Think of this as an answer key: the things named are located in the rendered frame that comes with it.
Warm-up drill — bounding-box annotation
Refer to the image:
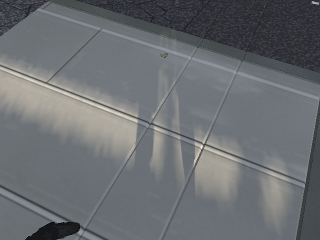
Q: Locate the left robot hand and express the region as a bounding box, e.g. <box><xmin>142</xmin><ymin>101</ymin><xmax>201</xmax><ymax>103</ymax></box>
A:
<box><xmin>25</xmin><ymin>222</ymin><xmax>80</xmax><ymax>240</ymax></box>

